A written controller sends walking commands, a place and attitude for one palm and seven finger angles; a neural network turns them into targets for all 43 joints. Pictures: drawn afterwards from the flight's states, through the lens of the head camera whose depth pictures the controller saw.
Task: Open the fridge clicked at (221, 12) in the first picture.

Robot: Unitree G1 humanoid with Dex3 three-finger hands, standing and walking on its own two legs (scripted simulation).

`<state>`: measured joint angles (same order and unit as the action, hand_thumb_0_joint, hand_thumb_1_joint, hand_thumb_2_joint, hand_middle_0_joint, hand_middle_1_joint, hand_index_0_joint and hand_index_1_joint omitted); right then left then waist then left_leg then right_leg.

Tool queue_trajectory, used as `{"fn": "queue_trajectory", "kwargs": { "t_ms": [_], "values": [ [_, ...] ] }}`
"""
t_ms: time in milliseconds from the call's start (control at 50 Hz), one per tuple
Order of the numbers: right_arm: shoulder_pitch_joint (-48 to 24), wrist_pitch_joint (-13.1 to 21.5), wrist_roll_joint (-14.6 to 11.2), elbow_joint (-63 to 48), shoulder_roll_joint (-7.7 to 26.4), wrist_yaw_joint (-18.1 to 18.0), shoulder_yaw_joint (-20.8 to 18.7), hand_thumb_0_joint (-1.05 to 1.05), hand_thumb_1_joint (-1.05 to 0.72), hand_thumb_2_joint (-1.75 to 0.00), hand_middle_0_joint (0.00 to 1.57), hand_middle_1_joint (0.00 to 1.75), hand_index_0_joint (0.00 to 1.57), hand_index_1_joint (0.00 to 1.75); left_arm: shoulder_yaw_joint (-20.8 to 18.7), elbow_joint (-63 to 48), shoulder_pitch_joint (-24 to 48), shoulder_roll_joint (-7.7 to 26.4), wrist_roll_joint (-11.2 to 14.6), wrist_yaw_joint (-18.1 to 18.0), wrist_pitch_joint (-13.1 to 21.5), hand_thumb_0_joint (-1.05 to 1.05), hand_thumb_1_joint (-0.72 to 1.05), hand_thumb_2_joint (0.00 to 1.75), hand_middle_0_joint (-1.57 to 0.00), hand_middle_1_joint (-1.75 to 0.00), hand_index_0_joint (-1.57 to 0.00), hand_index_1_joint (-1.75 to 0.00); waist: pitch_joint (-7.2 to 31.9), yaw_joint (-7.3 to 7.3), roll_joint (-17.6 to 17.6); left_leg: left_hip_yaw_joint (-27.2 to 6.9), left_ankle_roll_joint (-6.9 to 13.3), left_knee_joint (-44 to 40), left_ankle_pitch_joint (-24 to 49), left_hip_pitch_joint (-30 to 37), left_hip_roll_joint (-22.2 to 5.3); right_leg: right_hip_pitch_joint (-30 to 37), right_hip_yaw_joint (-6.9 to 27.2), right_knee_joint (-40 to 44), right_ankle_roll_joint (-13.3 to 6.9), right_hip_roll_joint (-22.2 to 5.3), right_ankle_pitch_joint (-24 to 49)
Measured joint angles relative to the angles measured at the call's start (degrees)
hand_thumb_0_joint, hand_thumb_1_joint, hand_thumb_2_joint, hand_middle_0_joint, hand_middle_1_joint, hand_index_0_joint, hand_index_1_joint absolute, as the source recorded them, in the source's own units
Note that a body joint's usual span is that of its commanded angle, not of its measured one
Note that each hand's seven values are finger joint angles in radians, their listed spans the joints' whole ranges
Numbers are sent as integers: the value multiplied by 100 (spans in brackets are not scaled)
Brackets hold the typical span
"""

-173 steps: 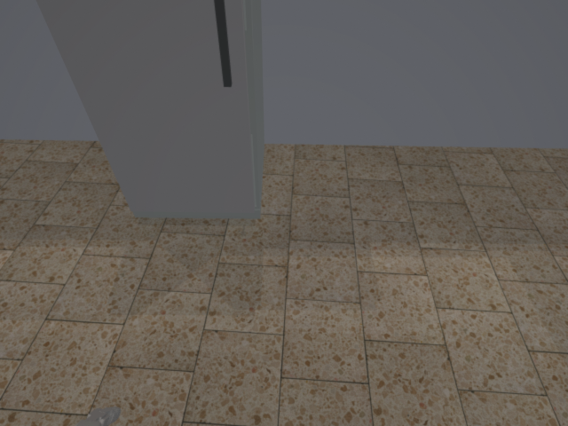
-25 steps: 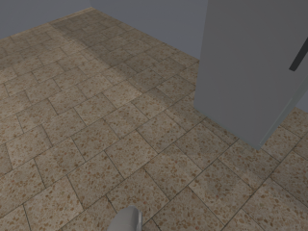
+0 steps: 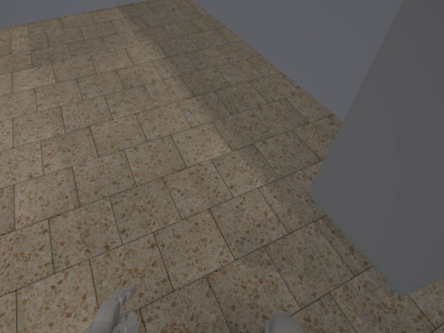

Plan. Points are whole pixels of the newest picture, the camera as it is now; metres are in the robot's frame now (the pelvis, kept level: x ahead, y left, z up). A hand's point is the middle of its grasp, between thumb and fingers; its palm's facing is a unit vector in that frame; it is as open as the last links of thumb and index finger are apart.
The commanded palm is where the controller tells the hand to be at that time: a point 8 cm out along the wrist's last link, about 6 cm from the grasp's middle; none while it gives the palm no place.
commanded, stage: walk to a spot facing it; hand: right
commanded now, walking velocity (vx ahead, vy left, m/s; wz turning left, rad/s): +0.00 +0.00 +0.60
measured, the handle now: out of the picture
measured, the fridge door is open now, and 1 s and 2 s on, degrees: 0 0 0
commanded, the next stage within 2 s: none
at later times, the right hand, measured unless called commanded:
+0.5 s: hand (300, 251) +0.32 -0.18 -0.16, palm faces -0.33 +0.91 -0.25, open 7.4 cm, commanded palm none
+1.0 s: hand (291, 231) +0.38 -0.17 -0.18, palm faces -0.53 +0.83 -0.17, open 7.4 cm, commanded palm none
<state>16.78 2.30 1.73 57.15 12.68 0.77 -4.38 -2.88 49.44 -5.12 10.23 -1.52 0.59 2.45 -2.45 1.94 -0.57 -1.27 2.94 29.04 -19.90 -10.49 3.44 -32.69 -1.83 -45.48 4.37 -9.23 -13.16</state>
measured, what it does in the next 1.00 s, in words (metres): walks ahead, turning left: right foot, then left foot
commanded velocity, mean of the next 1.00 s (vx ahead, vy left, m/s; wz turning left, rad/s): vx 0.00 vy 0.00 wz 0.60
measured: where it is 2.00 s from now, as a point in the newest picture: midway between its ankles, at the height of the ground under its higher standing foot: outside the picture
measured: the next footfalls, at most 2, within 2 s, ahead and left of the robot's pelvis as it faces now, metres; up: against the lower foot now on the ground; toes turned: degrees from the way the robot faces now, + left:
right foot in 0.08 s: +0.17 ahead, -0.17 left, +0.00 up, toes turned -4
left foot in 0.50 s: +0.20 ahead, +0.11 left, +0.00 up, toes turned +28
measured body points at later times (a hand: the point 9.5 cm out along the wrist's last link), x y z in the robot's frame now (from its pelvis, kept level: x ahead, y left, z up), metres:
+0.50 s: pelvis +0.14 -0.02 -0.01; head +0.18 +0.01 +0.43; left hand +0.07 +0.24 -0.17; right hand +0.34 -0.23 -0.14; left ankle +0.16 +0.10 -0.73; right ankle +0.13 -0.16 -0.73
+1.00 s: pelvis +0.20 -0.06 +0.00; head +0.24 -0.07 +0.44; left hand +0.14 +0.20 -0.12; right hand +0.41 -0.22 -0.16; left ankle +0.14 +0.07 -0.69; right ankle +0.26 -0.13 -0.73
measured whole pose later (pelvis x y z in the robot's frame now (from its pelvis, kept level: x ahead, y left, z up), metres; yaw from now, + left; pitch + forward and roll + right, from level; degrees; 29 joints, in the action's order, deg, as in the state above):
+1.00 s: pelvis +0.20 -0.06 +0.00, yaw +36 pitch +0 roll +2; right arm 9.7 -4.3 1.5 51.6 13.7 0.8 -5.1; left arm -1.5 50.1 -8.9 9.9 -1.3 -1.0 -0.7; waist -3.6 1.1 3.7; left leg -3.9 -2.0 51.4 -24.1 -27.3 2.9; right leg -17.5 -7.9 -35.4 -1.9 -3.7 -18.3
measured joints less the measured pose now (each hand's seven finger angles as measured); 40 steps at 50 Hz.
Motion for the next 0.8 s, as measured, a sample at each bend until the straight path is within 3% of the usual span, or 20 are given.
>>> {"fn": "queue_trajectory", "kwargs": {
  "t_ms": [60, 80, 120, 180, 240, 380, 460, 500, 520, 560, 620, 680, 800],
  "values": [
    [181, -35, -16, -76, 30, -4, -32, 1, -91, -90, 20, 30, 20, 30, 44, -30, 146, 57, 6, 2, 25, 1, 91, 90, -20, -30, -20, -30, 18, 221, 39, -209, -154, 226, -358, 113, -67, 510, -170, 892, -39, 265, -8],
    [261, -54, -35, -91, 51, -11, -47, 1, -91, -90, 20, 30, 20, 30, 71, -29, 172, 62, -1, -12, 53, 1, 90, 90, -20, -30, -20, -30, 29, 272, 80, -304, -198, 450, -526, 91, -88, 738, -259, 1220, -128, 341, 291],
    [256, -127, -99, -35, 123, -31, -100, 1, -91, -90, 20, 30, 20, 30, 144, -10, 268, -5, -39, -39, 109, 1, 90, 89, -20, -30, -20, -30, -83, 329, 254, -372, -226, 1716, -866, -354, -150, 841, -496, 955, -345, 349, 207],
    [238, -242, -89, 38, 177, -26, -120, 1, -91, -90, 20, 30, 20, 30, 248, -13, 170, -103, -31, -49, 105, 0, 90, 89, -20, -30, -20, -30, -137, 262, 301, -36, -371, 3741, -1034, -1181, -230, 1246, -812, 909, -419, 169, -243],
    [59, -381, -42, -56, 197, 53, -146, 1, -91, -90, 20, 30, 20, 30, 232, 81, -114, -148, -30, -97, 64, 0, 90, 89, -21, -30, -20, -30, -152, 109, 263, 350, -485, 4276, -717, -1718, -474, 1671, -991, 1225, -360, 57, -271],
    [-550, -538, -27, -513, 65, 142, -180, 1, -91, -90, 20, 30, 20, 30, 13, 508, -705, 83, -20, -139, -175, 0, 91, 89, -21, -30, -20, -30, -220, -92, 144, 648, -594, 2810, 24, -2046, -835, 2220, -1514, 1562, -308, -45, -434],
    [-792, -511, -4, -638, -21, 147, -141, 1, -91, -90, 20, 30, 20, 30, -134, 596, -919, 296, -36, -117, -262, 1, 91, 89, -20, -30, -20, -30, -286, -285, -8, 763, -527, 1673, 231, -1671, -795, 2339, -1840, 1272, -172, -156, -775],
    [-843, -418, 11, -713, -4, 147, -90, 1, -91, -90, 20, 30, 20, 30, -182, 593, -1076, 386, -27, -97, -297, 1, 91, 90, -20, -30, -20, -30, -266, -358, -83, 824, -394, 915, 576, -1260, -710, 2246, -1918, 765, -68, -294, -1090],
    [-896, -330, 22, -722, -16, 121, -70, 1, -91, -90, 20, 30, 20, 30, -196, 603, -1107, 443, -13, -83, -333, 1, 91, 90, -20, -30, -20, -30, -274, -345, -161, 810, -245, 947, 497, -1287, -633, 2028, -1737, 204, -36, -360, -1344],
    [-1007, -242, -33, -736, -58, 53, -3, 1, -91, -90, 20, 30, 20, 30, -200, 615, -1043, 524, 24, -119, -466, 1, 91, 90, -20, -30, -20, -30, -380, -368, -284, 760, -61, 1203, 276, -1363, -534, 1444, -1000, -1166, -8, -184, -1857],
    [-1027, -266, -76, -750, -91, -45, 35, 1, -91, -90, 20, 30, 20, 30, -156, 586, -891, 491, 35, -157, -556, 1, 91, 90, -20, -30, -20, -30, -435, -348, -273, 623, -52, 937, 357, -1173, -427, 836, -456, -2241, 27, 75, -1602],
    [-970, -326, -76, -687, -104, -101, 62, 1, -90, -90, 20, 30, 20, 30, -87, 475, -717, 390, 21, -147, -559, 1, 91, 90, -20, -30, -19, -30, -361, -335, -195, 465, -28, 511, 574, -974, -314, 510, -238, -2189, 82, 148, -1177],
    [-874, -414, -20, -599, -135, -71, 109, 1, -90, -90, 20, 30, 20, 30, -8, 227, -392, 212, 37, -129, -526, 1, 91, 90, -20, -30, -20, -30, -201, -251, -37, 109, -120, 198, 766, -895, -187, 528, -115, -1030, 105, 289, -1011]
  ]
}}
